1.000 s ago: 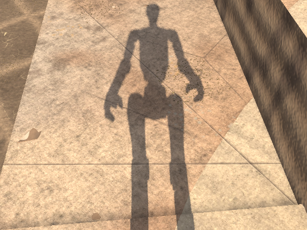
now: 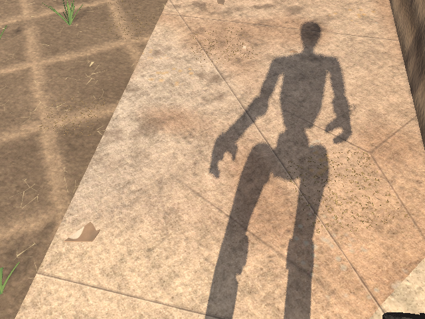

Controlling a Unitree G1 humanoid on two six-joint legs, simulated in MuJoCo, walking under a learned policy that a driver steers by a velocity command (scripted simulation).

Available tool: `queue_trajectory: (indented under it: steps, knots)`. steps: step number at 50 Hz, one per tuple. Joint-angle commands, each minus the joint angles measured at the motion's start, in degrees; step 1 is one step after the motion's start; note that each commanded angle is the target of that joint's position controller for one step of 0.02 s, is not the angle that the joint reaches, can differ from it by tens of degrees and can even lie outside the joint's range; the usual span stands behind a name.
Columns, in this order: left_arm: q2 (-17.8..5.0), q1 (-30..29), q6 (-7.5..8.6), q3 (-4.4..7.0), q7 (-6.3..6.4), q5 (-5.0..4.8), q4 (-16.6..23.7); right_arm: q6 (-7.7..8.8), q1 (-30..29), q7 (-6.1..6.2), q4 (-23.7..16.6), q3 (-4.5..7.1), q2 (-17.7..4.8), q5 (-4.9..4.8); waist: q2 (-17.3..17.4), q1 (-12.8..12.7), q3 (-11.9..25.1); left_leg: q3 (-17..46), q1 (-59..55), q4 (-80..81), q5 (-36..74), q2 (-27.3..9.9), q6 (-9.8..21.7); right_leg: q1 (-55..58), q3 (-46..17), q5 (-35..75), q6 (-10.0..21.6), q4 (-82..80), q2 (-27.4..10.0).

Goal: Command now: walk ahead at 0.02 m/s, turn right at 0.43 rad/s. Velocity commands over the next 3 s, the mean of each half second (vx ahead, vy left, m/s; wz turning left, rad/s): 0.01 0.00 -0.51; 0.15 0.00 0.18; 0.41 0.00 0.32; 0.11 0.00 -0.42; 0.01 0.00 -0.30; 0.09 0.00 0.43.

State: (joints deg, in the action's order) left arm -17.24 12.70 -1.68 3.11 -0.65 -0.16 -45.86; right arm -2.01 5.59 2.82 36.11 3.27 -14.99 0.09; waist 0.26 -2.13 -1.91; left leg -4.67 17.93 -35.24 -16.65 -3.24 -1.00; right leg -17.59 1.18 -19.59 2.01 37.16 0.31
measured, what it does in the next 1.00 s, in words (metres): steps on the spot: left foot, then right foot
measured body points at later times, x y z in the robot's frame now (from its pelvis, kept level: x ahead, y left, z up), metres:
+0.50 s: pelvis -0.01 +0.05 +0.02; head +0.02 +0.06 +0.46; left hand +0.22 +0.29 -0.09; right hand +0.05 -0.26 -0.07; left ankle +0.03 +0.15 -0.73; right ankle -0.06 -0.09 -0.64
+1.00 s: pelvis +0.03 +0.05 +0.01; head +0.04 +0.06 +0.46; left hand +0.13 +0.33 -0.11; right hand +0.15 -0.25 -0.07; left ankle +0.09 +0.16 -0.70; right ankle -0.07 -0.10 -0.73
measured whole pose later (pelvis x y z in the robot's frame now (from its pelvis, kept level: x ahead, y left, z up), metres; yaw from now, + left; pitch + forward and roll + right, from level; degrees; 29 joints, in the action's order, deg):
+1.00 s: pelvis +0.03 +0.05 +0.01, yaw -8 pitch +1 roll -2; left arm -17.4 18.0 2.4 5.2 0.5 -1.2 -44.4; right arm 0.3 11.4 -2.2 39.1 3.9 -17.7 -1.4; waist 0.0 -2.9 0.2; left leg -1.9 26.2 -42.2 -17.8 -3.8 1.5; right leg -3.9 6.1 -17.7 -2.6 20.7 -3.7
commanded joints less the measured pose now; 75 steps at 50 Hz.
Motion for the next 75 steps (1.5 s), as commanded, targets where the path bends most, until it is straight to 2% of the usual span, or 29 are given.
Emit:
queue_trajectory:
  steps: [1,3,5,9,15,16,17,18,19,20,22,29,33,34,35,36,38,42,48,50,52,53,54,55,56,58,61,66,75]
  knots:
    - [-12.12,1.28,0.28,3.44,0.73,0.68,4.99,0.79,-3.94,0.76,-4.89,2.1,-5.2,0.5,-12.98,-0.54,1.82,-0.31,8.52,-11.66,-3.25,5.28,-0.86,4.39,-25.14,26.49,12.91,-16.7,-13.76]
    - [-11.41,3.51,2.16,2.96,0.76,1.61,5.2,0.95,-5.36,0.45,-5.57,2.39,-5.29,-0.19,-10.1,-2.0,5.01,9.42,18.15,-30.23,-21.1,5.02,-0.89,12.57,-30.18,34.57,17.92,-17.9,-19.1]
    - [-10.45,-1.69,2.51,2.96,1.33,-0.36,6.73,1.11,-2.38,0.47,-4.21,2.85,-6.69,0.14,-4.98,0.83,5.99,10.82,19.12,-28.6,-14.6,2.69,-1.24,14.1,-24.26,36.19,13.7,-15.31,-16.12]
    - [-9.8,-3.13,-0.4,3.19,2.66,-0.79,7.5,2.32,-1.62,-0.6,-3.49,1.9,-3.91,-0.35,-7.46,0.5,8.22,8.14,10.69,-14.36,-7.45,4.23,-2.92,12.33,-20.06,33.36,10.4,-13.92,-10.82]
    - [-10.04,-6.89,-1.77,3.59,2.37,-2.04,9.56,3.22,4.91,-2.49,-1.46,2.73,-5.35,-0.54,-10.18,2.88,7.59,5.97,-4.3,10.6,5.06,6.73,-1.08,5.01,-25.1,20.21,7.43,-12.5,-7.77]
    - [-8.54,-6.26,-1.7,3.21,2.58,-1.97,9.81,3.25,6.64,-2.3,-0.92,3.38,-6.96,-0.09,-8.05,3.02,7.87,7.74,-9.79,14.12,8.89,3.45,0.54,0.86,-24.11,12.38,4.81,-9.97,-5.39]
    - [-5.02,-3.94,-1.57,2.32,2.49,-0.9,10.01,2.97,7.9,-1.77,-1.68,4.31,-11.37,1.02,4.21,1.7,8.72,20.52,-15.65,16.87,13.92,-9.89,5.56,-7.33,-17.3,-4.04,0.99,3.12,0.7]
    - [-6.62,-3.72,-0.68,3.14,2.47,-0.69,11.45,2.88,6.65,-2.21,-2.07,4.8,-14.52,3.04,15.1,0.84,5.48,34.41,-10.76,19.78,19.25,-20.3,15.07,-17.01,-10.07,-18.01,-2.08,14.97,6.48]
    - [-10.67,-3.12,-0.22,4.47,2.43,-0.3,10.69,3.51,4.51,-2.08,-3.34,4.09,-12.16,3.23,10.72,0.78,4.58,33.83,-8.0,20.87,15.51,-21.02,17.78,-17.2,-11.77,-15.89,-3.57,25.61,2.54]
    - [-12.27,-1.99,-0.52,5.37,2.4,-0.96,9.21,3.82,0.71,-1.8,-3.75,3.18,-9.02,2.49,7.74,-0.66,3.01,27.33,-6.21,20.37,12.21,-17.1,15.3,-17.11,-11.43,-11.46,-4.2,29.57,1.8]
    - [-10.35,-0.07,-1.83,5.4,2.85,-0.79,7.4,3.87,-2.38,-1.26,-4.2,2.43,-6.96,0.77,6.77,-0.91,1.52,18.55,-6.26,19.7,11.11,-11.83,12.04,-17.9,-9.71,-4.89,-6.16,33.75,1.01]
    - [-0.48,-4.77,-1.15,1.18,1.95,0.54,9.69,3.11,2.34,-1.72,-0.58,1.35,-6.04,0.19,10.08,2.82,5.3,12.3,-7.95,17.62,13.67,-8.16,13.22,-2.75,-3.96,-6.34,-7.1,5.3,-1.44]
    - [-5.48,-0.21,-0.27,2.47,1.37,0.59,7.58,2.97,6.97,-2.72,1.98,1.53,-8.7,-1.63,8.01,1.34,4.03,14.83,-1.67,13.76,17.44,-6.78,9.47,13.17,-2.94,13.35,-3.19,-18.59,-0.29]
    - [-9.1,2.3,-0.24,3.1,2.01,0.9,7.83,3.57,7.21,-3.13,1.46,1.03,-7.76,-0.64,3.09,1.66,7.14,13.5,1.66,9.97,13.23,-4.65,5.86,19.48,-8.71,23.98,-0.8,-16.1,-7.06]
    - [-12.09,1.51,-0.53,3.87,2.36,1.24,6.82,4.21,8.04,-3.34,0.5,0.05,-4.04,-0.2,-9.34,4.01,8.44,6.06,5.28,6.48,-0.99,1.92,2.1,17.97,-11.94,18.21,4.35,-14.38,-11.96]
    - [-9.15,0.93,-0.38,3.59,2.03,0.89,7.15,4.06,4.67,-2.95,0.15,-0.03,-5.02,-0.21,-12.0,1.17,7.58,2.68,4.97,1.55,-6.55,3.8,0.17,12.93,-14.78,1.12,7.92,-17.86,-13.58]
    - [-9.87,2.72,0.75,3.89,2.4,1.12,7.35,3.52,-0.36,-2.56,-1.17,1.4,-8.04,-1.33,-13.72,-2.81,1.15,2.96,15.34,-13.73,-12.03,3.66,0.92,11.73,-22.4,-18.37,10.06,-25.38,-17.6]
    - [-6.24,3.03,4.19,2.96,2.92,-0.53,6.09,3.07,1.73,-3.03,-1.11,1.81,-6.19,-2.04,-9.27,-0.92,-3.09,9.05,26.66,-21.14,-8.5,-0.87,2.59,17.22,-19.22,-10.47,8.97,-28.61,-19.34]
    - [-9.59,0.38,5.3,4.4,1.24,-0.97,6.06,3.22,2.49,-5.33,-1.49,0.93,-4.9,-1.34,-7.93,0.16,0.16,1.79,7.28,-7.82,-1.13,-0.45,2.08,7.76,-3.79,0.85,6.98,-26.85,-15.53]
    - [-10.04,-0.51,5.18,4.56,0.58,-2.07,5.76,2.92,6.25,-5.41,-0.63,1.3,-5.9,-1.67,-6.28,2.59,-0.03,-0.12,1.1,-3.07,1.08,0.68,3.57,4.4,-2.34,-3.02,6.48,-23.59,-16.29]
    - [-7.65,-0.22,5.29,3.63,0.35,-1.39,5.47,2.67,15.12,-4.83,2.37,3.17,-9.04,-1.84,-2.24,6.77,2.35,-2.27,-12.48,-0.17,-0.03,4.64,6.04,-2.42,2.63,0.3,4.06,-10.52,-13.48]
    - [-4.23,-0.99,5.61,2.43,0.28,0.16,6.36,2.78,22.76,-4.13,3.81,5.03,-13.89,-2.24,9.03,10.13,3.96,9.94,-20.89,7.06,-3.95,-1.27,9.79,-10.34,8.21,1.19,0.15,10.59,-8.68]
    - [-1.03,-3.25,6.85,1.37,0.53,0.94,11.84,4.17,23.53,-4.21,1.38,5.61,-21.55,-1.67,23.35,7.89,6.25,48.57,-27.47,21.92,-20.02,-14.96,21.54,-30.22,2.24,-15.96,-3.26,30.67,2.18]
    - [-6.55,-4.88,8.11,2.43,0.21,-1.65,11.69,5.59,21.46,-4.85,0.47,4.01,-16.28,-1.42,13.24,8.47,5.77,52.91,-26.15,27.05,-26.1,-17.89,23.13,-35.26,-6.21,-12.75,-1.62,36.28,-0.62]
    - [-8.72,-5.44,8.78,2.95,-0.27,-2.68,11.65,6.4,18.66,-4.98,-0.06,2.87,-12.94,-1.04,10.46,6.75,2.06,46.91,-22.35,25.85,-22.44,-16.78,21.05,-35.51,-6.65,-6.84,0.25,34.71,-3.08]
    - [-8.06,-3.75,8.92,3.08,0.02,0.02,9.5,6.29,13.6,-4.72,-1.08,2.01,-10.28,-0.84,4.08,3.74,0.13,34.7,-15.75,23.28,-8.29,-11.64,16.89,-29.76,-6.5,1.57,0.3,27.02,-6.49]
    - [-6.03,-4.29,8.16,2.73,-0.27,1.01,8.87,6.12,12.47,-3.31,-1.44,1.85,-10.51,-0.47,3.83,2.6,1.2,25.5,-11.64,24.7,6.55,-7.24,15.85,-23.36,-4.74,10.49,-2.26,18.69,-5.16]
    - [-3.69,-10.99,8.31,1.56,-0.94,0.41,9.11,6.64,16.4,-1.43,2.37,1.77,-10.19,-1.17,3.98,4.56,0.28,16.09,-12.51,24.25,15.17,-3.89,12.52,-21.41,-4.36,29.86,-4.52,0.17,-3.56]
    - [-2.15,-17.26,9.4,0.03,-4.71,0.17,10.51,5.34,20.35,-0.32,7.44,1.65,-9.52,-0.23,2.53,7.77,-1.58,11.19,-17.05,10.44,28.72,-5.7,8.51,-14.58,-1.75,35.96,1.19,-13.64,-0.34]
Next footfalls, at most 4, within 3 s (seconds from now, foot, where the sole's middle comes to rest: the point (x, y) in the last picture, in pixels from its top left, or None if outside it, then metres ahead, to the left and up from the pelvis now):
0.34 left None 0.07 0.14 -0.76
0.68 right None -0.03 -0.11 -0.76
1.06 left None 0.14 0.15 -0.76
1.56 right None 0.49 -0.02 -0.80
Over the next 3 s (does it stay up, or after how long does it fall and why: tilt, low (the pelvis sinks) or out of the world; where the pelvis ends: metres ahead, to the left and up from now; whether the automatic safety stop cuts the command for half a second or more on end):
stays up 0.51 0.13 -0.02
